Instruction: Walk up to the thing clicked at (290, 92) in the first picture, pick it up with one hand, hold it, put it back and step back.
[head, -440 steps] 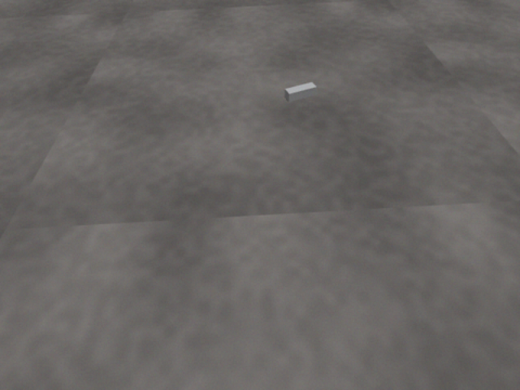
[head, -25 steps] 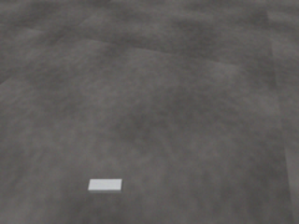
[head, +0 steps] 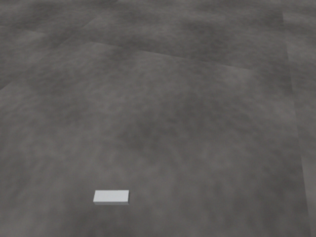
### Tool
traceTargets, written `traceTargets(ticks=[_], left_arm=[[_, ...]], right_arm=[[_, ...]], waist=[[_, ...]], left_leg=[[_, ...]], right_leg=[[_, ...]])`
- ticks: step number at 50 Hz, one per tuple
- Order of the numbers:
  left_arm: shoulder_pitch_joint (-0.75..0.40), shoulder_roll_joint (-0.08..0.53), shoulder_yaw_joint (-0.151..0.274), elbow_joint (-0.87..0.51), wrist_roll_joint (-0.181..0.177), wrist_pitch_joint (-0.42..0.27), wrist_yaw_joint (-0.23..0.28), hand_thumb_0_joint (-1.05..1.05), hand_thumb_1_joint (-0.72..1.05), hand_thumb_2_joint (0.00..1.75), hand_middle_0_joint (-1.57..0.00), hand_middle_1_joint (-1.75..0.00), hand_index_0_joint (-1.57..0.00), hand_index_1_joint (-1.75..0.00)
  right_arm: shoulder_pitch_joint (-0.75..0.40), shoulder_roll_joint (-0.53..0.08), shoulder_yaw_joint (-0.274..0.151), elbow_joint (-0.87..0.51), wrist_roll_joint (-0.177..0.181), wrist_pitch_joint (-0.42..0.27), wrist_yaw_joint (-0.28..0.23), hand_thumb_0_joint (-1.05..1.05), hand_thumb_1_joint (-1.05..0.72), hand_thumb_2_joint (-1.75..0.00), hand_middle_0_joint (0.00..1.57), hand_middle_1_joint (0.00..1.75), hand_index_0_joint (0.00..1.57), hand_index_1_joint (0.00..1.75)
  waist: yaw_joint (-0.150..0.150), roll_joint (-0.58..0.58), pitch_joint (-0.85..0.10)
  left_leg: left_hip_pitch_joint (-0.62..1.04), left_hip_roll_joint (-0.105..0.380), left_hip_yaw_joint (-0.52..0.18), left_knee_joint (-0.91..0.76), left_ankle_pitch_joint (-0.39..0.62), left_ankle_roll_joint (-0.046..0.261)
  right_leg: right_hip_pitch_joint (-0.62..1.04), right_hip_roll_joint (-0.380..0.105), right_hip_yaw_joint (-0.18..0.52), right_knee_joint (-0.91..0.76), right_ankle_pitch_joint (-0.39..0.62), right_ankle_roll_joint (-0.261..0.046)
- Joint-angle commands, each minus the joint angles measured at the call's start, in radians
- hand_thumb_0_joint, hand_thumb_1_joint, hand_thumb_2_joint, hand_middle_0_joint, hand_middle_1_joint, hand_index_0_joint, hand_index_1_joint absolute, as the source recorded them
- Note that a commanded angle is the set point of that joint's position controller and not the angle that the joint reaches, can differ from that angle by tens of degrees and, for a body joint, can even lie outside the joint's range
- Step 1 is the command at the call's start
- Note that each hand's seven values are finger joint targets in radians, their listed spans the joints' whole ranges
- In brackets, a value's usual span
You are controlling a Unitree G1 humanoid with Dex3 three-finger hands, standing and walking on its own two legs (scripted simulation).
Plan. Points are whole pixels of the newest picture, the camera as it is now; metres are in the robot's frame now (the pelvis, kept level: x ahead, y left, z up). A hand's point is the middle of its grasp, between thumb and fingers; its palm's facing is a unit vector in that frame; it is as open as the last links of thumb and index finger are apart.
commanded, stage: stand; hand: left
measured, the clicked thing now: (112, 197) +0.47 +0.32 -0.75
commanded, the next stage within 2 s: walk up in 0.48 s
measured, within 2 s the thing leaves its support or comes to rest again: neither
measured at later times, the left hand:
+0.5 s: hand out of the picture +0.07 +0.25 -0.16, palm faces -0.01 -0.94 -0.35, open 7.4 cm
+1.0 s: hand out of the picture +0.07 +0.40 -0.18, palm faces -0.01 -0.90 -0.43, open 7.4 cm
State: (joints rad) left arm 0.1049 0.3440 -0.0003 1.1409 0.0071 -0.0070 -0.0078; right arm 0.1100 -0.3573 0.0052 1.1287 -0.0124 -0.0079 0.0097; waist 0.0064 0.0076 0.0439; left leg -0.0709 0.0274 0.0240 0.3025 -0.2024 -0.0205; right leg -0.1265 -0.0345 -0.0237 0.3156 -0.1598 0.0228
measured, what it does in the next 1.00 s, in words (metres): steps to the left: left foot, then right foot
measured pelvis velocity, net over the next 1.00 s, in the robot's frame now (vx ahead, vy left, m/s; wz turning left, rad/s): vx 0.03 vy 0.11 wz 0.01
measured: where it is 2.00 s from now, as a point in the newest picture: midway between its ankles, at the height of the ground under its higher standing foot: outside the picture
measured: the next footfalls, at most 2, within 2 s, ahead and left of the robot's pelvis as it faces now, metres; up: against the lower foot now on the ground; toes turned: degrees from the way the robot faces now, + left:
left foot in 0.78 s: +0.07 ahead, +0.24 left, +0.00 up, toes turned -2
right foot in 1.00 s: +0.09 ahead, -0.03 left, +0.00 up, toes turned -2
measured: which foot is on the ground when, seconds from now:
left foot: down 0.00-0.50, up 0.52-0.76, down 0.78-1.00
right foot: down 0.00-0.78, up 0.80-0.98, down 1.00-1.00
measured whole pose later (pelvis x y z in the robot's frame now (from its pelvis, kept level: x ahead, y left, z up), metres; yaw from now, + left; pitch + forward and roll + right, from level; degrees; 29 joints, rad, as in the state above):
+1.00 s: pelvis +0.03 +0.11 -0.03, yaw +0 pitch -2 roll +0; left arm 0.23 0.43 0.05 1.00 0.01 0.00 0.01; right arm 0.22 -0.35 -0.04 0.92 -0.03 0.02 0.03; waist 0.00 0.00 0.10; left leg -0.29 0.06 0.01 0.70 -0.38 -0.03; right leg -0.30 0.02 0.00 0.70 -0.43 -0.03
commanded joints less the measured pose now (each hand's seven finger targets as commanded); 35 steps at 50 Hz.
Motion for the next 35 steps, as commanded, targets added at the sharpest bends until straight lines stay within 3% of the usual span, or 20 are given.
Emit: traceTargets(ticks=[1,11,23,24,25,26,27,28,29,30,32,33,35], left_arm=[[-0.037,0.222,0.039,-0.060,0.003,-0.021,0.015,0.00,0.90,0.90,-0.20,-0.30,-0.20,-0.30],[-0.033,0.221,0.039,-0.064,0.003,-0.022,0.015,0.00,0.90,0.90,-0.20,-0.30,-0.20,-0.30],[-0.027,0.222,0.038,-0.063,0.004,-0.021,0.014,0.00,0.90,0.90,-0.20,-0.30,-0.20,-0.30],[0.148,0.357,0.101,-0.044,-0.001,-0.041,0.054,0.00,0.90,0.90,-0.20,-0.30,-0.20,-0.30],[0.227,0.416,0.125,-0.041,0.008,-0.046,0.075,0.00,0.90,0.90,-0.20,-0.30,-0.20,-0.30],[0.227,0.450,0.144,-0.067,0.022,-0.051,0.091,0.00,0.90,0.90,-0.20,-0.30,-0.20,-0.30],[0.186,0.431,0.147,-0.105,0.024,-0.055,0.099,0.00,0.90,0.90,-0.20,-0.30,-0.20,-0.30],[0.128,0.410,0.142,-0.142,0.027,-0.059,0.103,0.00,0.90,0.90,-0.20,-0.30,-0.20,-0.30],[0.084,0.381,0.137,-0.173,0.030,-0.064,0.102,0.00,0.90,0.90,-0.20,-0.30,-0.20,-0.30],[0.072,0.366,0.133,-0.188,0.033,-0.068,0.100,0.00,0.90,0.90,-0.20,-0.30,-0.20,-0.30],[0.096,0.364,0.134,-0.211,0.039,-0.072,0.092,0.00,0.90,0.90,-0.20,-0.30,-0.20,-0.30],[0.099,0.363,0.134,-0.221,0.043,-0.070,0.086,0.00,0.90,0.90,-0.20,-0.30,-0.20,-0.30],[0.036,0.363,0.133,-0.257,0.050,-0.062,0.071,0.00,0.90,0.90,-0.20,-0.30,-0.20,-0.30]], right_arm=[[-0.040,-0.208,-0.045,-0.058,0.003,-0.021,-0.016,0.00,-0.90,-0.90,0.20,0.30,0.20,0.30],[-0.025,-0.207,-0.044,-0.061,0.003,-0.023,-0.018,0.00,-0.90,-0.90,0.20,0.30,0.20,0.30],[-0.027,-0.208,-0.045,-0.063,0.001,-0.022,-0.017,0.00,-0.90,-0.90,0.20,0.30,0.20,0.30],[-0.034,-0.303,-0.110,-0.141,-0.061,0.026,0.016,0.00,-0.90,-0.90,0.20,0.30,0.20,0.30],[-0.040,-0.242,-0.106,-0.177,-0.068,0.048,0.031,0.00,-0.90,-0.90,0.20,0.30,0.20,0.30],[-0.044,-0.234,-0.111,-0.213,-0.075,0.068,0.043,0.00,-0.90,-0.90,0.20,0.30,0.20,0.30],[-0.006,-0.225,-0.118,-0.232,-0.074,0.079,0.052,0.00,-0.90,-0.90,0.20,0.30,0.20,0.30],[0.017,-0.230,-0.129,-0.247,-0.073,0.088,0.064,0.00,-0.90,-0.90,0.20,0.30,0.20,0.30],[0.052,-0.237,-0.140,-0.257,-0.068,0.092,0.074,0.00,-0.90,-0.90,0.20,0.30,0.20,0.30],[0.072,-0.233,-0.146,-0.265,-0.065,0.092,0.081,0.00,-0.90,-0.90,0.20,0.30,0.20,0.30],[0.068,-0.225,-0.153,-0.288,-0.064,0.092,0.087,0.00,-0.90,-0.90,0.20,0.30,0.20,0.30],[0.062,-0.217,-0.157,-0.296,-0.060,0.091,0.088,0.00,-0.90,-0.90,0.20,0.30,0.20,0.30],[0.105,-0.211,-0.163,-0.292,-0.046,0.081,0.082,0.00,-0.90,-0.90,0.20,0.30,0.20,0.30]], waist=[[-0.003,-0.009,-0.067],[-0.005,0.000,-0.078],[-0.003,-0.013,-0.055],[0.053,0.086,-0.016],[0.075,-0.034,-0.022],[0.084,-0.054,-0.008],[0.058,-0.052,-0.002],[0.029,-0.062,0.013],[-0.005,-0.068,0.011],[-0.020,-0.093,0.004],[0.001,-0.136,0.007],[0.008,-0.148,0.006],[-0.021,-0.217,-0.006]], left_leg=[[-0.014,0.115,-0.086,-0.049,0.150,0.032],[-0.021,0.118,-0.082,-0.045,0.190,0.034],[-0.029,0.116,-0.087,-0.055,0.124,0.035],[-0.172,0.030,0.002,0.130,-0.010,0.052],[-0.314,-0.007,0.008,0.314,-0.227,0.033],[-0.401,0.013,-0.097,0.523,-0.320,0.036],[-0.434,0.051,-0.154,0.638,-0.314,0.041],[-0.441,0.080,-0.194,0.716,-0.285,0.042],[-0.431,0.100,-0.209,0.736,-0.254,0.033],[-0.428,0.109,-0.200,0.693,-0.241,0.026],[-0.387,0.108,-0.153,0.612,-0.256,0.012],[-0.344,0.099,-0.128,0.554,-0.269,0.010],[-0.224,0.078,-0.080,0.411,-0.253,0.019]], right_leg=[[0.036,-0.108,0.088,-0.040,0.152,-0.037],[0.061,-0.111,0.090,-0.028,0.200,-0.039],[0.034,-0.106,0.088,-0.042,0.125,-0.037],[0.115,-0.166,0.155,-0.025,0.032,-0.083],[0.173,-0.299,0.313,-0.085,-0.003,-0.157],[0.131,-0.403,0.427,-0.113,-0.105,-0.240],[0.076,-0.425,0.415,-0.108,-0.181,-0.269],[0.004,-0.418,0.386,-0.110,-0.216,-0.276],[-0.016,-0.377,0.328,-0.099,-0.209,-0.262],[-0.015,-0.334,0.265,-0.087,-0.174,-0.241],[-0.044,-0.301,0.195,-0.046,-0.090,-0.233],[-0.083,-0.283,0.166,-0.027,-0.101,-0.225],[-0.174,-0.244,0.112,0.041,-0.110,-0.200]])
